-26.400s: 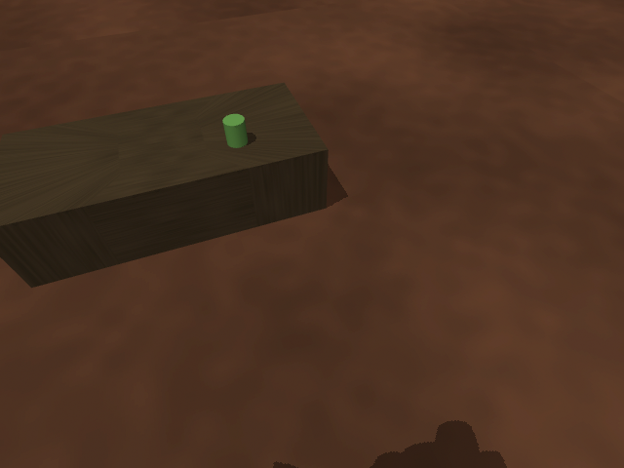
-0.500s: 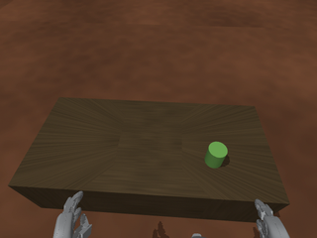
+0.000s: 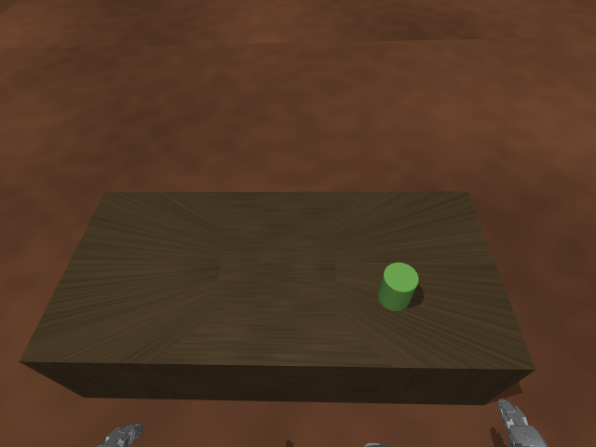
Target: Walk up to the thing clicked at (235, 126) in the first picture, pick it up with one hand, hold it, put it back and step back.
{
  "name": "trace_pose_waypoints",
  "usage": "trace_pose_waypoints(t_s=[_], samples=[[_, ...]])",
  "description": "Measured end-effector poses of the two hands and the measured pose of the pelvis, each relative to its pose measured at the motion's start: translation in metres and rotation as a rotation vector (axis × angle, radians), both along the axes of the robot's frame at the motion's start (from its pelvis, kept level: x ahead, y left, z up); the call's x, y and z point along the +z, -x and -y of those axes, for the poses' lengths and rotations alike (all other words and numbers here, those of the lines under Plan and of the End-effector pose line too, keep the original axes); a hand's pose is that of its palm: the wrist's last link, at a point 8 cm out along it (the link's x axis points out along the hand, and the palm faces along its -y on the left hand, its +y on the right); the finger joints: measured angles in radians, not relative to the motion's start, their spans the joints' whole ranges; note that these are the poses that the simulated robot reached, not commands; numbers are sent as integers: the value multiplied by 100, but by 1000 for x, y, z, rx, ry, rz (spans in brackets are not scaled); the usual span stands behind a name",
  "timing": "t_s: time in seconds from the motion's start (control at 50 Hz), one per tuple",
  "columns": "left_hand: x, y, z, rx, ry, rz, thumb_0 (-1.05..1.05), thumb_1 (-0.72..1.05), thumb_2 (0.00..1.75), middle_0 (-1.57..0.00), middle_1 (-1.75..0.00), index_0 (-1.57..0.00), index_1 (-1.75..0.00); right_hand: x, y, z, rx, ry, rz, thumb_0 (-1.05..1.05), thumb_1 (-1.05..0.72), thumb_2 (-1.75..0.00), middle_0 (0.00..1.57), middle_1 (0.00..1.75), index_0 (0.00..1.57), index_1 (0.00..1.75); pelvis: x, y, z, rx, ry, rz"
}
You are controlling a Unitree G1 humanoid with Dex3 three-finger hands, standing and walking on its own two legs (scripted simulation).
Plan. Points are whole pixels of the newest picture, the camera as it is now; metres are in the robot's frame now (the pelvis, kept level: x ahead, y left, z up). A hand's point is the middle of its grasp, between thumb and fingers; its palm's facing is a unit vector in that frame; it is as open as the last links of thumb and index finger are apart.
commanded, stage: home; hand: right
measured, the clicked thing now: (397, 287) +0.54 -0.23 -0.36
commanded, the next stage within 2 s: stand in 0.14 s
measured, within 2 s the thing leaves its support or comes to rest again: neither
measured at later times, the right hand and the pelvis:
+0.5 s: hand out of the picture +0.04 -0.26 -0.13, palm faces -0.02 +0.93 -0.36, open 14.2 cm; pelvis -0.01 -0.02 +0.03, yaw +1 degrees
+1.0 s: hand out of the picture +0.03 -0.25 -0.13, palm faces -0.04 +0.94 -0.33, open 7.4 cm; pelvis -0.01 -0.01 +0.04, yaw +1 degrees
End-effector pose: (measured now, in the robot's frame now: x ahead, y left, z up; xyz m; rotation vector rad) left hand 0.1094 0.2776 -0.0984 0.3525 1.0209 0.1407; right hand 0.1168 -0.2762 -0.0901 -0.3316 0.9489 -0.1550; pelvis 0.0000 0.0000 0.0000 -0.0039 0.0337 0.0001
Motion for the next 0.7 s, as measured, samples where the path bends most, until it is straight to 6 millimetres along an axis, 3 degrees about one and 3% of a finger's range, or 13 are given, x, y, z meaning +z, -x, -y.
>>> trace_pose_waypoints(t_s=[0.12,0.36,0.46,0.58,0.7], samples=[[3,22,-3,68,-9,-89,1,91,91,-20,-31,-21,-31,-5,28,15,-42,10,-120,0,55,-4,6,5,6,5,13,-4,7,9,-4,32],[1,46,15,115,49,-178,1,91,91,-20,-30,-21,-31,-1,69,25,-93,17,-259,0,49,-10,10,11,10,11,29,2,14,19,-2,86],[0,55,17,127,58,-197,1,91,90,-20,-30,-21,-30,1,79,31,-102,27,-284,0,26,-34,16,21,16,21,31,6,16,20,-1,98],[1,67,14,140,53,-222,0,91,90,-20,-30,-21,-30,0,86,29,-101,15,-307,0,-15,-66,19,27,19,27,33,10,17,19,1,102],[3,75,9,149,42,-235,0,91,90,-20,-30,-21,-30,-2,91,24,-97,-1,-319,0,-58,-82,20,29,20,29,34,13,16,18,0,106]])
